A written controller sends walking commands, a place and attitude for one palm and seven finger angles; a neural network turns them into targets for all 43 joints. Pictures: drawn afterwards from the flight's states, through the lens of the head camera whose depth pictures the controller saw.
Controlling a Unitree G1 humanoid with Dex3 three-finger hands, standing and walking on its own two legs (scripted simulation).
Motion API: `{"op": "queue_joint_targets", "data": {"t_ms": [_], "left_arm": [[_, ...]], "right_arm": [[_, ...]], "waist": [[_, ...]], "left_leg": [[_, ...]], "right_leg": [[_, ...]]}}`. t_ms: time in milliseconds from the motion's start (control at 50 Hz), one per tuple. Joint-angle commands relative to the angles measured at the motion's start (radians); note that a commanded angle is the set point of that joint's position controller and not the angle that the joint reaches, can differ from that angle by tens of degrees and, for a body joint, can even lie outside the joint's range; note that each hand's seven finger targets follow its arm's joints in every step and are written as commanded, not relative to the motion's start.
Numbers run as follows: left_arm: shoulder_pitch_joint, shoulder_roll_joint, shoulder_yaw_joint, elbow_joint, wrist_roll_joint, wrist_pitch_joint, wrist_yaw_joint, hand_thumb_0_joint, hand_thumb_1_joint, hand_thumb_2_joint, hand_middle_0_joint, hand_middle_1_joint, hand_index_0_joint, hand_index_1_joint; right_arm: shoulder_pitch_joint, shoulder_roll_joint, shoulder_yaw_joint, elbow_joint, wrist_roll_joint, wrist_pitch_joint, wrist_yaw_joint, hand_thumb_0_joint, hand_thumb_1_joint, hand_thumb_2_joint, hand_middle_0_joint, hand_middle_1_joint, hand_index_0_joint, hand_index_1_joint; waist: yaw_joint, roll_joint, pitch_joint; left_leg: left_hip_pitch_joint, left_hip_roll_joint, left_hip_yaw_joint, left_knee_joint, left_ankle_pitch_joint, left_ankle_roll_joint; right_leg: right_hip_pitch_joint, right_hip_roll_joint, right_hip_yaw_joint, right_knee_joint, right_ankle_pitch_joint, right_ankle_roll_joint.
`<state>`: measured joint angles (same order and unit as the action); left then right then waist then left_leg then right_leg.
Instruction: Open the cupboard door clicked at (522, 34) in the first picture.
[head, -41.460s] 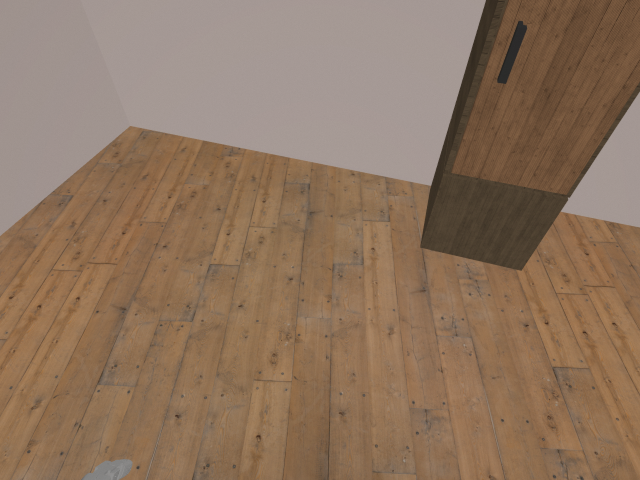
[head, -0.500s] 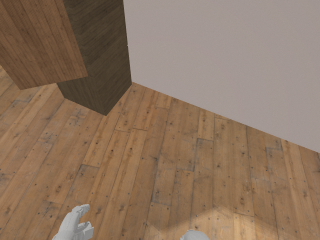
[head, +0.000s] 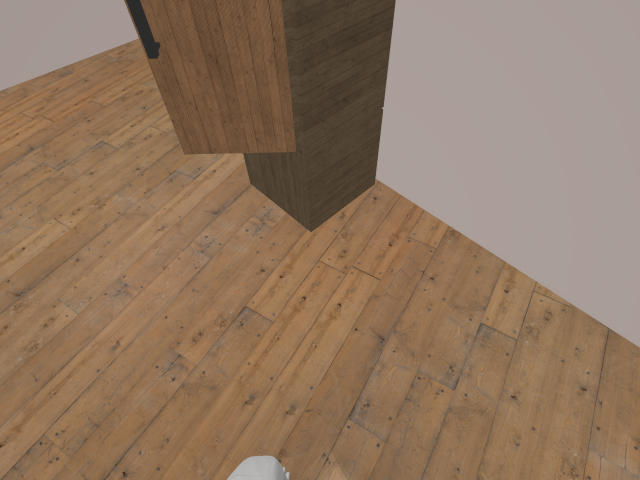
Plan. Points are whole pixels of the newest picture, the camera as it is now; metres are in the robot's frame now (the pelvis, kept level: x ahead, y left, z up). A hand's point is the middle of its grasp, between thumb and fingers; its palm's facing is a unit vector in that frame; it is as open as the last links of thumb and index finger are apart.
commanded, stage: take the last steps up to it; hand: left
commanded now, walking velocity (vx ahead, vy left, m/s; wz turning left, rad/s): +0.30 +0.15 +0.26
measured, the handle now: (145, 24) +1.03 +0.50 +0.07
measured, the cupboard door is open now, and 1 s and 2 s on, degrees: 46 46 46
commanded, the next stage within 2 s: come to a stop and stand still in 1.24 s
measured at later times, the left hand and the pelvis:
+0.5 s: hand (128, 479) +0.13 +0.30 -0.17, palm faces +0.14 -0.98 -0.16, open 7.4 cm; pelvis +0.09 +0.11 +0.00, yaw +5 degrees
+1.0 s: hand (148, 374) +0.28 +0.32 -0.17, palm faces +0.14 -0.96 -0.22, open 7.1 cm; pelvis +0.29 +0.13 +0.00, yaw +5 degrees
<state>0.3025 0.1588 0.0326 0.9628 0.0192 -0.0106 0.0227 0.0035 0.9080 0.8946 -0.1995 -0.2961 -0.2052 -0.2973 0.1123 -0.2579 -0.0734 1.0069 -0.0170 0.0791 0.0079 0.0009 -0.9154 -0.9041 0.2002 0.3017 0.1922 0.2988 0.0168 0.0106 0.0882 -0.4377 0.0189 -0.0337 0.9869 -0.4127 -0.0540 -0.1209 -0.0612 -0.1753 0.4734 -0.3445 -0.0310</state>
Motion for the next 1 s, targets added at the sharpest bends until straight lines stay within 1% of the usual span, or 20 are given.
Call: {"op": "queue_joint_targets", "data": {"t_ms": [0, 100, 140, 160, 180, 200, 240, 280, 340, 600, 660, 700, 720, 740, 760, 780, 800, 820, 860, 980], "left_arm": [[0.098, 0.191, 0.049, -0.010, 0.009, -0.030, 0.006, 0.000, 0.900, 0.900, -0.200, -0.300, -0.200, -0.300], [0.114, 0.212, 0.063, 0.037, 0.015, -0.035, -0.007, 0.000, 0.900, 0.900, -0.200, -0.300, -0.200, -0.300], [0.054, 0.211, 0.062, 0.037, 0.002, -0.034, -0.012, 0.000, 0.900, 0.900, -0.200, -0.300, -0.200, -0.300], [0.055, 0.159, 0.052, 0.019, -0.006, -0.030, -0.020, 0.000, 0.900, 0.900, -0.200, -0.300, -0.200, -0.300], [-0.002, 0.101, 0.029, -0.026, -0.005, -0.030, -0.025, 0.000, 0.900, 0.900, -0.200, -0.300, -0.200, -0.300], [-0.061, 0.114, 0.030, -0.041, 0.002, -0.022, -0.015, 0.000, 0.900, 0.900, -0.200, -0.300, -0.200, -0.300], [-0.085, 0.109, 0.033, -0.018, 0.004, -0.011, -0.016, 0.000, 0.900, 0.900, -0.200, -0.300, -0.200, -0.300], [-0.032, 0.096, 0.032, 0.023, 0.008, -0.002, -0.027, 0.000, 0.900, 0.900, -0.200, -0.300, -0.200, -0.300], [0.019, 0.084, 0.030, 0.045, 0.008, 0.001, -0.026, 0.000, 0.900, 0.900, -0.200, -0.300, -0.200, -0.300], [-0.287, 0.051, 0.009, -0.070, -0.005, -0.011, -0.035, 0.000, 0.900, 0.900, -0.200, -0.300, -0.200, -0.300], [-0.187, 0.063, 0.011, -0.051, -0.008, -0.017, -0.023, 0.000, 0.900, 0.900, -0.200, -0.300, -0.200, -0.300], [0.011, 0.098, 0.030, 0.002, -0.008, -0.028, -0.014, 0.000, 0.900, 0.900, -0.200, -0.300, -0.200, -0.300], [0.175, 0.139, 0.047, 0.047, -0.004, -0.036, -0.009, 0.000, 0.900, 0.900, -0.200, -0.300, -0.200, -0.300], [0.284, 0.214, 0.069, 0.080, 0.001, -0.041, 0.001, 0.000, 0.900, 0.900, -0.200, -0.300, -0.200, -0.300], [0.232, 0.238, 0.067, 0.076, -0.017, -0.039, -0.002, 0.000, 0.900, 0.900, -0.200, -0.300, -0.200, -0.300], [0.123, 0.188, 0.062, 0.047, -0.018, -0.037, 0.008, 0.000, 0.900, 0.900, -0.200, -0.300, -0.200, -0.300], [0.048, 0.135, 0.046, 0.036, -0.013, -0.049, 0.008, 0.000, 0.900, 0.900, -0.200, -0.300, -0.200, -0.300], [-0.006, 0.084, 0.032, 0.028, -0.009, -0.054, 0.009, 0.000, 0.900, 0.900, -0.200, -0.300, -0.200, -0.300], [-0.022, 0.045, 0.017, 0.033, -0.007, -0.071, 0.003, 0.000, 0.900, 0.900, -0.200, -0.300, -0.200, -0.300], [0.067, 0.084, 0.029, 0.091, -0.006, -0.087, -0.010, 0.000, 0.900, 0.900, -0.200, -0.300, -0.200, -0.300]], "right_arm": [[-0.090, -0.019, 0.008, -0.088, 0.002, -0.037, 0.010, 0.000, -0.900, -0.900, 0.200, 0.300, 0.200, 0.300], [-0.090, -0.002, 0.019, -0.097, 0.004, -0.073, 0.018, 0.000, -0.900, -0.900, 0.200, 0.300, 0.200, 0.300], [0.083, -0.028, 0.015, -0.047, 0.001, -0.093, 0.008, 0.000, -0.900, -0.900, 0.200, 0.300, 0.200, 0.300], [0.200, -0.125, -0.006, -0.015, -0.006, -0.103, -0.002, 0.000, -0.900, -0.900, 0.200, 0.300, 0.200, 0.300], [0.302, -0.212, -0.030, 0.004, -0.007, -0.097, -0.016, 0.000, -0.900, -0.900, 0.200, 0.300, 0.200, 0.300], [0.317, -0.203, -0.025, 0.017, -0.003, -0.084, -0.026, 0.000, -0.900, -0.900, 0.200, 0.300, 0.200, 0.300], [0.228, -0.136, -0.004, -0.018, -0.003, -0.094, -0.036, 0.000, -0.900, -0.900, 0.200, 0.300, 0.200, 0.300], [0.173, -0.072, 0.017, -0.032, -0.001, -0.110, -0.036, 0.000, -0.900, -0.900, 0.200, 0.300, 0.200, 0.300], [0.221, -0.044, 0.027, -0.005, 0.004, -0.131, -0.034, 0.000, -0.900, -0.900, 0.200, 0.300, 0.200, 0.300], [0.471, -0.009, 0.047, 0.119, -0.008, -0.148, -0.054, 0.000, -0.900, -0.900, 0.200, 0.300, 0.200, 0.300], [0.466, -0.030, 0.043, 0.139, -0.002, -0.142, -0.057, 0.000, -0.900, -0.900, 0.200, 0.300, 0.200, 0.300], [0.429, -0.045, 0.032, 0.129, 0.006, -0.141, -0.058, 0.000, -0.900, -0.900, 0.200, 0.300, 0.200, 0.300], [0.387, -0.048, 0.026, 0.112, 0.019, -0.144, -0.053, 0.000, -0.900, -0.900, 0.200, 0.300, 0.200, 0.300], [0.394, 0.008, 0.028, 0.084, 0.032, -0.154, -0.047, 0.000, -0.900, -0.900, 0.200, 0.300, 0.200, 0.300], [0.375, -0.015, 0.020, 0.077, 0.022, -0.147, -0.040, 0.000, -0.900, -0.900, 0.200, 0.300, 0.200, 0.300], [0.310, 0.010, 0.014, 0.057, 0.011, -0.136, -0.031, 0.000, -0.900, -0.900, 0.200, 0.300, 0.200, 0.300], [0.285, 0.050, 0.019, 0.056, -0.001, -0.124, -0.021, 0.000, -0.900, -0.900, 0.200, 0.300, 0.200, 0.300], [0.310, 0.080, 0.025, 0.066, -0.007, -0.112, -0.015, 0.000, -0.900, -0.900, 0.200, 0.300, 0.200, 0.300], [0.362, 0.113, 0.032, 0.086, -0.011, -0.094, -0.006, 0.000, -0.900, -0.900, 0.200, 0.300, 0.200, 0.300], [0.199, 0.119, 0.031, 0.034, -0.002, -0.100, 0.007, 0.000, -0.900, -0.900, 0.200, 0.300, 0.200, 0.300]], "waist": [[0.036, -0.188, -0.029], [0.035, -0.178, -0.055], [-0.060, -0.102, -0.127], [-0.109, 0.097, -0.207], [-0.146, 0.306, -0.215], [-0.143, 0.208, -0.181], [-0.092, 0.124, -0.067], [-0.035, 0.047, 0.019], [0.002, 0.058, 0.004], [-0.053, 0.045, 0.046], [0.005, 0.055, 0.002], [0.094, 0.033, -0.079], [0.168, -0.006, -0.155], [0.182, -0.207, -0.237], [0.122, -0.138, -0.212], [0.087, -0.012, -0.018], [0.041, -0.050, 0.060], [-0.009, -0.062, 0.068], [-0.053, -0.115, 0.042], [-0.020, -0.114, -0.004]], "left_leg": [[-0.091, 0.006, 0.048, -0.102, -0.011, 0.008], [0.066, -0.027, 0.112, -0.362, -0.015, 0.043], [0.393, -0.067, 0.154, -0.602, 0.128, 0.071], [0.615, 0.118, -0.065, -0.644, 0.162, 0.141], [0.700, 0.327, -0.356, -0.670, 0.409, 0.248], [0.662, 0.360, -0.311, -0.664, 0.504, 0.304], [0.489, 0.303, -0.261, -0.712, 0.445, 0.290], [0.390, 0.228, -0.152, -0.756, 0.473, 0.246], [0.395, 0.171, -0.051, -0.764, 0.641, 0.210], [0.553, 0.183, -0.045, -0.728, 1.019, 0.180], [0.508, 0.179, -0.011, -0.598, 1.360, 0.142], [0.424, 0.143, 0.005, -0.384, 1.351, 0.105], [0.247, 0.098, 0.021, -0.156, 1.158, 0.085], [-0.078, -0.086, 0.066, 0.217, 0.244, 0.059], [-0.126, -0.078, -0.004, 0.422, -0.118, 0.083], [-0.202, -0.018, -0.051, 0.406, -0.050, 0.096], [-0.182, 0.023, -0.050, 0.367, 0.043, 0.089], [-0.134, 0.050, -0.040, 0.331, 0.096, 0.081], [-0.060, 0.062, 0.000, 0.233, 0.167, 0.058], [-0.075, 0.069, 0.099, -0.128, 0.253, 0.015]], "right_leg": [[0.097, -0.309, 0.238, -0.161, 0.488, -0.106], [0.073, -0.326, 0.205, -0.110, 0.395, -0.097], [-0.068, -0.242, 0.084, 0.099, 0.439, -0.032], [-0.260, -0.136, -0.006, 0.355, 0.215, 0.025], [-0.515, -0.017, 0.000, 0.595, -0.264, 0.069], [-0.575, -0.043, 0.105, 0.705, -0.290, 0.044], [-0.577, -0.078, 0.154, 0.785, -0.157, 0.044], [-0.538, -0.082, 0.157, 0.771, -0.035, 0.044], [-0.518, -0.058, 0.129, 0.751, 0.059, 0.053], [-0.544, 0.003, 0.063, 0.382, 0.117, -0.009], [-0.310, 0.080, 0.016, 0.271, 0.043, -0.051], [-0.052, 0.093, 0.030, 0.140, 0.105, -0.072], [0.207, 0.005, 0.132, 0.076, 0.230, -0.125], [0.452, -0.328, 0.623, -0.016, 0.402, -0.275], [0.313, -0.453, 0.786, -0.151, 0.367, -0.314], [0.163, -0.414, 0.678, -0.218, 0.233, -0.280], [-0.035, -0.349, 0.578, -0.249, 0.172, -0.206], [-0.132, -0.296, 0.454, -0.263, 0.144, -0.158], [-0.204, -0.205, 0.265, -0.285, 0.251, -0.104], [-0.068, -0.164, 0.161, -0.238, 0.538, -0.109]]}}
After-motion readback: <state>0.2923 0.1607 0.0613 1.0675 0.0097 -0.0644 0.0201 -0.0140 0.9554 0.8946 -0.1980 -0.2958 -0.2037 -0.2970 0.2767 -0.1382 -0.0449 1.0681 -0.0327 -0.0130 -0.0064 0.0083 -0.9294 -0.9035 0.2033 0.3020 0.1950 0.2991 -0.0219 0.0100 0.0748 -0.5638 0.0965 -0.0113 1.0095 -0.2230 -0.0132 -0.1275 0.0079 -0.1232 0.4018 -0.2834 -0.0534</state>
